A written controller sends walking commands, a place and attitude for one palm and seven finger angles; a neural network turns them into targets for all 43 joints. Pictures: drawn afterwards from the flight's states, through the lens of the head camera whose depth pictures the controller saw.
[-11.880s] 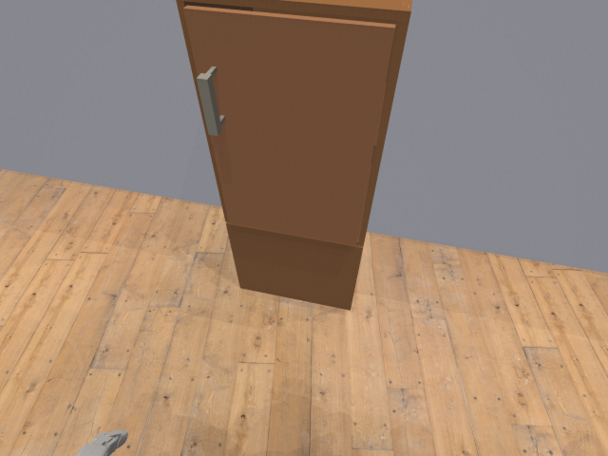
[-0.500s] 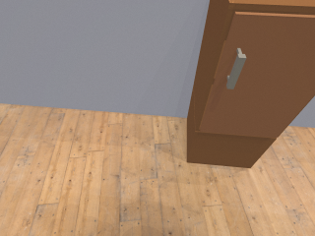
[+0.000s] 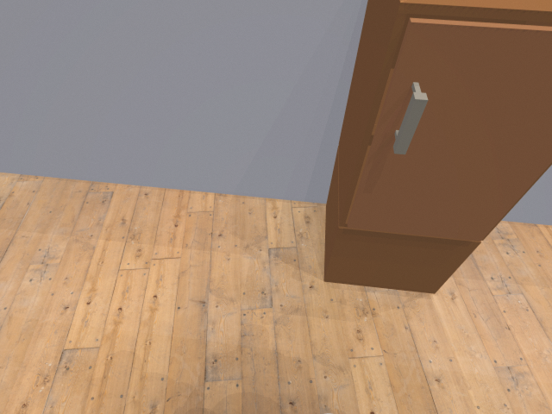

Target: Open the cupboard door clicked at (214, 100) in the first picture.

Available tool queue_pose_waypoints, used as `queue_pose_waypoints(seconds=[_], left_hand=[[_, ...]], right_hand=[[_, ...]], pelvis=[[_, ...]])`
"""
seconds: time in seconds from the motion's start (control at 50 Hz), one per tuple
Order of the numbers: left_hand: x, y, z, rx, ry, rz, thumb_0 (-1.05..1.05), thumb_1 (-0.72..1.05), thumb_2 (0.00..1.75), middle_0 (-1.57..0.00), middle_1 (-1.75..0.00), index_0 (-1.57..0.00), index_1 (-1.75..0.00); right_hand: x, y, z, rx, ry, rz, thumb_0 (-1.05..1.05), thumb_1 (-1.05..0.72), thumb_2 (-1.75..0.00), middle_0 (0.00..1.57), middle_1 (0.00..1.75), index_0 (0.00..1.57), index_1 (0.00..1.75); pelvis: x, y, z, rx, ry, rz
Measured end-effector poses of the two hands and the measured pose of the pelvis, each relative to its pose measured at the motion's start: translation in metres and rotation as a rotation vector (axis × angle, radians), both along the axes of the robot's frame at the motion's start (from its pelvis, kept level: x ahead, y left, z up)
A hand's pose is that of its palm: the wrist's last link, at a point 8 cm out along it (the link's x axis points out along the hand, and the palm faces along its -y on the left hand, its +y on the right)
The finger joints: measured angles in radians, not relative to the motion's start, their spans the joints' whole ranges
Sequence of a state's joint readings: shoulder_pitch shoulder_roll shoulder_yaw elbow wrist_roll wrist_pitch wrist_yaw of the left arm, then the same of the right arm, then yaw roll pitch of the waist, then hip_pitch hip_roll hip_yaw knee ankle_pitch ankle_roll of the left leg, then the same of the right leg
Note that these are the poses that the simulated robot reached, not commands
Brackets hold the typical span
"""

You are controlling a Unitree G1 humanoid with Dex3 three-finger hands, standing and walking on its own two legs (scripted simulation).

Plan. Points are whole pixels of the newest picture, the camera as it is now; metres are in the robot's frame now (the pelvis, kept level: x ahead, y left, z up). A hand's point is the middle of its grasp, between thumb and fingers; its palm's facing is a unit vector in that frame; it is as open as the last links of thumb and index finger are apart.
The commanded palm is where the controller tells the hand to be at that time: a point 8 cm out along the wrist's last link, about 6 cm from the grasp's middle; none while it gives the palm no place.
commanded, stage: look again from close up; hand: left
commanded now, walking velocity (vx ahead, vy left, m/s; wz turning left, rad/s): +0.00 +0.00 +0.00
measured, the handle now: (407, 118) +0.64 -0.21 +0.07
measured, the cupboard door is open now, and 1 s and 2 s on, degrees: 0 0 0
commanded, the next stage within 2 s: shuffle to correct the standing spot in 0.56 s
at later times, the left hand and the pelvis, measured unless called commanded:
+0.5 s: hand out of the picture +0.05 +0.25 -0.14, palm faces +0.05 -0.92 -0.38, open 16.5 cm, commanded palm none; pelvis +0.02 +0.00 +0.00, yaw +1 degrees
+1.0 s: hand (183, 409) +0.15 +0.16 -0.16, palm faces -0.04 -0.95 -0.30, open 16.3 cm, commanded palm none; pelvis +0.05 -0.06 -0.02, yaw -4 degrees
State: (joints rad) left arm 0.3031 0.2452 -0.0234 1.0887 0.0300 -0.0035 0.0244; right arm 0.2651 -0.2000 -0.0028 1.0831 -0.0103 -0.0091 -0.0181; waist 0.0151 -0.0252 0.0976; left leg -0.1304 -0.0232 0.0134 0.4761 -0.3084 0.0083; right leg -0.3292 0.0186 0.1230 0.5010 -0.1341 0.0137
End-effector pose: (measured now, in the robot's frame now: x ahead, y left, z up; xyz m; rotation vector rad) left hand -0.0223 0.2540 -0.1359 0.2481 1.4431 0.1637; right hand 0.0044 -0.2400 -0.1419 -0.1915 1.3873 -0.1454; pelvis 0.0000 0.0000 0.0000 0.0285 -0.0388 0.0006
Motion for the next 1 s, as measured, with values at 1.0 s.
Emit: queue_pose_waypoints(seconds=[1.0], left_hand=[[0.163, -0.044, 0.011, 0.029, -0.269, -0.078, 0.03, -0.49, 0.30, -0.15, -0.30, -0.15, -0.30]], right_hand=[[0.069, -0.070, -0.018, -0.020, -0.117, -0.043, 0.01, -0.91, -0.90, 0.20, 0.30, 0.21, 0.30]], pelvis=[[0.045, -0.060, -0.016, -0.001, 0.027, -0.067]])
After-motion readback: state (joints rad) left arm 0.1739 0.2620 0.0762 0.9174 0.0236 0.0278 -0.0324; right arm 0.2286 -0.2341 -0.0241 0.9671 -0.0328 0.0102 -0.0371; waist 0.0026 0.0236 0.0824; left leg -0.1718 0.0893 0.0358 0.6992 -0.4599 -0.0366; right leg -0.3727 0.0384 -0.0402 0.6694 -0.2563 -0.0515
